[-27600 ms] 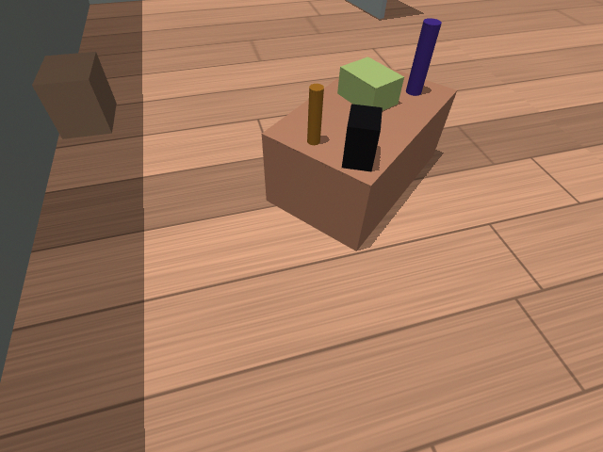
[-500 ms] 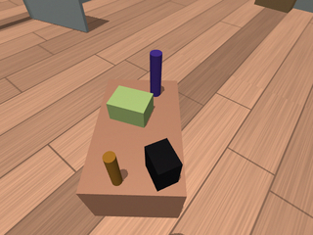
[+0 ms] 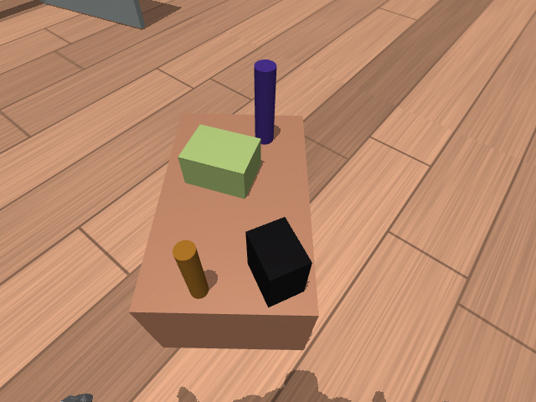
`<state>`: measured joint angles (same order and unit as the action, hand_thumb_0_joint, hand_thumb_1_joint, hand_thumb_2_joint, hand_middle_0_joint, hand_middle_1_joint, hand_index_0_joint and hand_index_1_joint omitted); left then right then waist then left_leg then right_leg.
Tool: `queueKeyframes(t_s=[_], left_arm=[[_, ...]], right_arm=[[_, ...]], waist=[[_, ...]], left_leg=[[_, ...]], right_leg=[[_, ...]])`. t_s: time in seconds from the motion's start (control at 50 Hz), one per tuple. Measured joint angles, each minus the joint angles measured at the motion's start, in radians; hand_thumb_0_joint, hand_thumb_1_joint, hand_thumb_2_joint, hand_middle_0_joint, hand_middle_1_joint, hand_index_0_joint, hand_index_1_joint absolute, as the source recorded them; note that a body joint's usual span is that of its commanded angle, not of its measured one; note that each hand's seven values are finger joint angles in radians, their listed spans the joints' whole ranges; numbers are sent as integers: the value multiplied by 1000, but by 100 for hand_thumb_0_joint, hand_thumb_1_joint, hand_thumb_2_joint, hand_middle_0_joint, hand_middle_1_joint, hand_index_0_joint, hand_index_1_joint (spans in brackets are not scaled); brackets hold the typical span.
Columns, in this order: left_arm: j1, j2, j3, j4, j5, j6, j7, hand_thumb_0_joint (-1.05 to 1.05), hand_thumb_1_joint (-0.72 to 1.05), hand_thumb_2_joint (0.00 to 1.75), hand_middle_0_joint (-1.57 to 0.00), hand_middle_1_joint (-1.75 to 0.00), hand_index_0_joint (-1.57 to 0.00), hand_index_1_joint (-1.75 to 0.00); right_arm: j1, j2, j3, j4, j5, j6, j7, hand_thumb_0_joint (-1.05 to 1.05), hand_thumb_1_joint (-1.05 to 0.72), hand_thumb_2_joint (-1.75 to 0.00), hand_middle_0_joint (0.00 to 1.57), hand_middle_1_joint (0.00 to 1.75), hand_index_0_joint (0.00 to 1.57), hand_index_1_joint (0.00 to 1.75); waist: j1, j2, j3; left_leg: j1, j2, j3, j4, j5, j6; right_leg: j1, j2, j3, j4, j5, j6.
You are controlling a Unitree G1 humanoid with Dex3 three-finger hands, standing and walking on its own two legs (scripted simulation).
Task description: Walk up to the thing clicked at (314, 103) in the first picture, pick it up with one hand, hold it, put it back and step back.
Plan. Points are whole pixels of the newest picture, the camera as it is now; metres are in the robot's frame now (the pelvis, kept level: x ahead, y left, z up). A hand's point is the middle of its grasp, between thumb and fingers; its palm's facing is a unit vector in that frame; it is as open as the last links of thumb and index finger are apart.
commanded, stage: step back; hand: left
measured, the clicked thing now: (192, 272) +0.43 +0.19 -0.29
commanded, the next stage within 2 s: none
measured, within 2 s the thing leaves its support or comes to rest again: neither
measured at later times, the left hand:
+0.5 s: hand out of the picture +0.04 +0.28 -0.17, palm faces -0.10 -0.92 -0.37, open 7.4 cm
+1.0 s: hand out of the picture -0.08 +0.28 -0.16, palm faces +0.00 -0.92 -0.39, open 7.4 cm
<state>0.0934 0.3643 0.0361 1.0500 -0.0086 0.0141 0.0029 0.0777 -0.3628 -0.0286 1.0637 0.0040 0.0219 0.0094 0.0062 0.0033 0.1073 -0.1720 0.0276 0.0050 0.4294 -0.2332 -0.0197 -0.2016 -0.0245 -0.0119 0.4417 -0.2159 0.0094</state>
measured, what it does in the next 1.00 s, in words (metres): walks backwards: right foot, then left foot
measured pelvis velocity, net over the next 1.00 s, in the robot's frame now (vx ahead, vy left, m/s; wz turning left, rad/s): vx -0.22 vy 0.02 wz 0.00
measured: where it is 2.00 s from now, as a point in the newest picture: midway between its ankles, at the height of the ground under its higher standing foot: outside the picture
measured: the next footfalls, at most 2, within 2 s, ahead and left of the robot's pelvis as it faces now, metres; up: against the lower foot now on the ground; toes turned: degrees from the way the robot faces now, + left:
right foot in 0.60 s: -0.11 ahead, -0.10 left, +0.00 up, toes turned -1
left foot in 0.98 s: -0.18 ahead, +0.13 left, +0.00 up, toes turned -2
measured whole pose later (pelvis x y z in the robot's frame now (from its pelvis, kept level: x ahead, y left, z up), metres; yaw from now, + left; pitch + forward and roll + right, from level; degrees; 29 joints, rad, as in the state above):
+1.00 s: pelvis -0.22 +0.02 -0.03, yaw +0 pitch -2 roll +1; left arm 0.10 0.38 0.06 0.76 0.02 0.05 0.01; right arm 0.16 -0.40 -0.05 0.88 -0.02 0.03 -0.01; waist 0.02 -0.03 0.19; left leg -0.26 -0.06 -0.02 0.66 -0.35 0.02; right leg -0.40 -0.04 -0.01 0.72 -0.27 -0.01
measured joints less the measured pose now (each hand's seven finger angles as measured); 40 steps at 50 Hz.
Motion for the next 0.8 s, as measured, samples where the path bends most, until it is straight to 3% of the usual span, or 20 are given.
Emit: queueKeyframes(t_s=[0.06,0.12,0.2,0.24,0.26,0.32,0.36,0.42,0.48,0.54,0.6,0.64,0.7,0.74,0.8], left_arm=[[-12,15,8,-37,4,12,2,1,90,90,-20,-30,-21,-30],[-23,23,12,-71,9,22,0,1,90,90,-20,-30,-21,-30],[-36,31,13,-113,30,36,0,1,90,90,-20,-30,-21,-30],[-41,39,12,-133,32,43,3,1,90,90,-20,-30,-21,-30],[-51,44,14,-142,29,47,6,1,90,90,-20,-30,-21,-30],[-72,55,28,-159,27,55,23,1,90,90,-20,-30,-21,-30],[-65,53,28,-162,24,54,27,1,90,90,-20,-30,-20,-30],[-34,41,28,-173,22,49,17,0,90,90,-20,-30,-20,-30],[-2,31,31,-180,24,52,9,0,90,90,-20,-30,-20,-30],[19,26,35,-184,23,52,2,1,90,90,-20,-30,-21,-30],[38,19,39,-182,27,39,-2,1,90,90,-20,-30,-21,-30],[38,-7,39,-170,36,29,-1,1,90,90,-20,-30,-21,-30],[59,-18,31,-184,34,28,-9,1,90,90,-20,-30,-21,-30],[62,-27,28,-195,30,31,-6,1,90,90,-20,-30,-21,-30],[53,-31,27,-224,32,31,0,1,90,90,-20,-30,-21,-30]], right_arm=[[-13,-15,-14,-32,3,12,1,1,-90,-89,21,30,20,30],[-14,-35,-27,-63,2,22,0,1,-90,-89,21,30,20,30],[10,-48,-42,-99,-1,32,8,1,-91,-89,20,30,20,30],[45,-52,-44,-119,-4,22,11,1,-91,-89,20,30,20,30],[59,-48,-48,-121,-13,14,9,1,-91,-89,20,30,20,30],[81,-17,-37,-115,-32,12,8,1,-91,-89,20,30,20,30],[93,-1,-31,-114,-38,16,1,1,-90,-89,21,30,20,30],[100,7,-28,-132,-39,15,-13,1,-90,-89,21,30,20,30],[98,7,-28,-162,-35,5,-21,1,-90,-89,21,30,21,30],[88,1,-24,-190,-32,2,-24,1,-90,-89,21,30,21,30],[76,-15,-20,-207,-26,13,-22,1,-90,-89,21,30,21,30],[55,-34,-22,-198,-15,25,-23,1,-90,-89,21,30,21,30],[46,-30,-23,-184,-2,42,-33,1,-90,-89,21,30,20,30],[54,-37,-20,-183,6,37,-37,1,-90,-89,21,30,20,30],[71,-49,-14,-186,4,25,-41,1,-90,-89,21,30,20,30]], waist=[[-1,1,25],[-7,6,42],[-8,-19,49],[-17,-24,33],[-19,-30,34],[-20,-61,67],[-25,-63,71],[-22,-53,78],[-23,-41,89],[-20,-31,96],[-12,-14,88],[-23,46,100],[-5,31,80],[-1,30,64],[6,32,51]], left_leg=[[-52,2,0,72,-20,6],[-114,-5,-7,170,-45,35],[-165,-60,-21,366,-216,71],[-131,-51,-22,287,-128,74],[-131,-52,-25,276,-147,51],[-141,-53,-15,285,-142,45],[-138,-42,-14,247,-110,45],[-135,-27,1,195,-68,48],[-144,-12,16,178,-43,47],[-168,2,32,192,-33,37],[-211,19,43,252,-46,19],[-234,42,-8,305,-55,19],[-290,-65,-102,541,-259,24],[-309,-116,-135,661,-275,22],[-297,-141,-141,716,-270,10]], right_leg=[[-48,2,2,61,-14,-4],[-93,-2,1,126,-31,-5],[-154,-29,23,202,-46,3],[-199,-31,24,250,-59,2],[-229,-19,44,301,-112,-8],[-285,85,158,524,-316,-29],[-309,139,176,658,-328,-30],[-303,157,162,746,-305,-14],[-248,138,149,691,-308,6],[-172,97,125,528,-299,12],[-64,57,81,251,-186,-4],[-42,90,47,212,-161,-25],[-65,68,62,224,-145,-43],[-70,52,61,197,-118,-43],[-89,40,50,175,-85,-43]])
